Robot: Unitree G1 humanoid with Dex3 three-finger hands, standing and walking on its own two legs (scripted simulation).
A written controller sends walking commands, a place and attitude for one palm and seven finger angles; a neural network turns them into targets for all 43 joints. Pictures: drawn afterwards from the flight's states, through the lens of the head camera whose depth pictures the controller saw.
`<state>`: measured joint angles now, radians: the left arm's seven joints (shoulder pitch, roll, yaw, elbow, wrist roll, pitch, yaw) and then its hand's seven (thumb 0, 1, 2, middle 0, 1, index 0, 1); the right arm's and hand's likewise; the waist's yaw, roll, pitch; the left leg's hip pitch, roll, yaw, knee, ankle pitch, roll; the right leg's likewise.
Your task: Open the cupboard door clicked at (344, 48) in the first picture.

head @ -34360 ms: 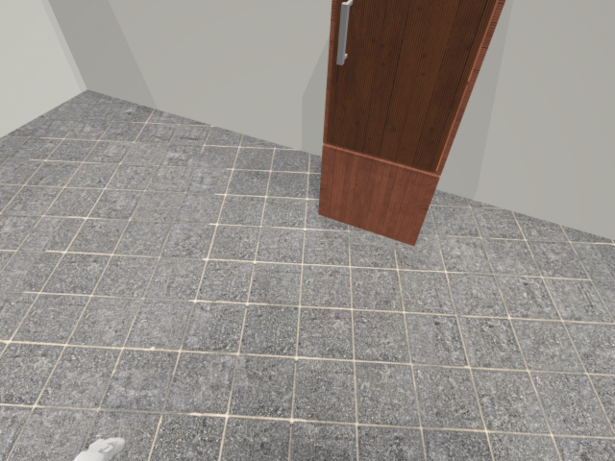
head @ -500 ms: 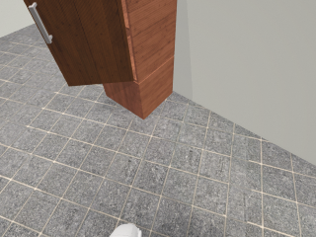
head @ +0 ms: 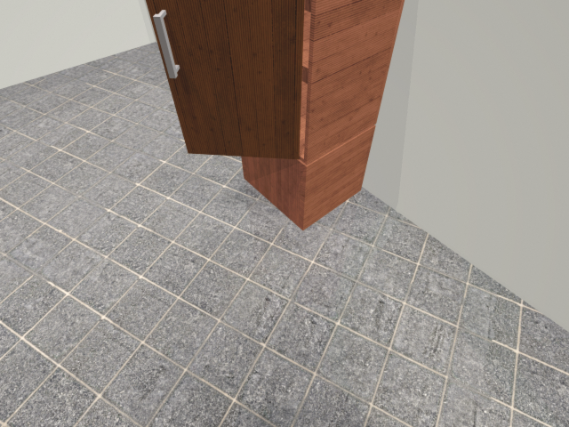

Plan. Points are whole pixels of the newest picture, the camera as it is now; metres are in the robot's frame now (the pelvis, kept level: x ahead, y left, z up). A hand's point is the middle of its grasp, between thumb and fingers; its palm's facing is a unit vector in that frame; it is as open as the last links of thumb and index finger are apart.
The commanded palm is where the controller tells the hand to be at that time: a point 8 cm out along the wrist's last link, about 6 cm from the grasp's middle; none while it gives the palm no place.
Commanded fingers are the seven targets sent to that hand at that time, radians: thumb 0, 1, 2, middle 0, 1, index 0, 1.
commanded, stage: take the last steps up to it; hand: left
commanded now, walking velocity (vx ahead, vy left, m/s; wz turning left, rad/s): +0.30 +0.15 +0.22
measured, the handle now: (168, 45) +1.02 +0.40 +0.06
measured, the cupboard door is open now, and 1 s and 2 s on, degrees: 44 44 44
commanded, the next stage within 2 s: come to a stop and stand still in 1.22 s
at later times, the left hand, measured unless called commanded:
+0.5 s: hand out of the picture +0.03 +0.25 -0.19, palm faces +0.22 -0.96 -0.18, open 7.4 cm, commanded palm none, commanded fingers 0.00 0.90 0.90 -0.20 -0.30 -0.20 -0.30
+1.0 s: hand (154, 294) +0.37 +0.29 -0.15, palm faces +0.10 -0.97 -0.22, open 7.3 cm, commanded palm none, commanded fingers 0.00 0.90 0.90 -0.20 -0.30 -0.20 -0.30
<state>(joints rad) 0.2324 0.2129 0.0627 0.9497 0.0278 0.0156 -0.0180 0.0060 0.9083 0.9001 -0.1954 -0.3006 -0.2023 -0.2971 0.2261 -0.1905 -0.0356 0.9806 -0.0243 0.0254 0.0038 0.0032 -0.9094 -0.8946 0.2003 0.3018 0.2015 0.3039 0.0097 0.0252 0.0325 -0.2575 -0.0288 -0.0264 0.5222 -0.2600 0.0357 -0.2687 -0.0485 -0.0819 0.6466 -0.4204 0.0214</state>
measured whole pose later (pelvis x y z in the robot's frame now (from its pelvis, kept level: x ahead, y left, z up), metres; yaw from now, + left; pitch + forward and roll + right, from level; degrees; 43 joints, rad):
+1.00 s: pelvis +0.31 +0.11 +0.00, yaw +3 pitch +0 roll +1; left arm 0.22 0.14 0.05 0.98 0.02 -0.07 0.01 0.00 0.92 0.90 -0.20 -0.30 -0.20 -0.30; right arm 0.31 -0.18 -0.05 1.10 -0.02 0.00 0.01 0.01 -0.91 -0.89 0.20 0.30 0.20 0.30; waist -0.01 0.02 0.05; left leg -0.40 0.03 0.06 1.05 -0.37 -0.01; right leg -0.24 -0.03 -0.12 0.49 -0.25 -0.05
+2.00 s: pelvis +0.46 +0.13 +0.00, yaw +2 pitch +1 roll +0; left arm 0.19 0.17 0.02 1.00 0.03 0.03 0.02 0.00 0.91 0.90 -0.19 -0.30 -0.20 -0.30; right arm 0.29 -0.21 -0.06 1.07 -0.01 0.06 -0.01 0.01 -0.91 -0.89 0.20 0.30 0.20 0.30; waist -0.05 0.03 0.03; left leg -0.39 0.06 0.05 0.66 -0.39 -0.03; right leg -0.18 -0.03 -0.04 0.50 -0.34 0.01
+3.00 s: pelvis +0.48 +0.11 +0.00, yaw +2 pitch +0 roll +0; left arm 0.28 0.15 0.01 1.11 0.02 -0.03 0.05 0.00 0.91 0.90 -0.20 -0.30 -0.20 -0.30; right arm 0.26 -0.14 -0.01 1.14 -0.01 0.01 -0.03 0.01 -0.92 -0.89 0.20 0.30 0.20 0.30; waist 0.00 -0.01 0.03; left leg -0.21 0.06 0.04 0.49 -0.26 -0.02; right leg -0.07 0.02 -0.05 0.38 -0.32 -0.02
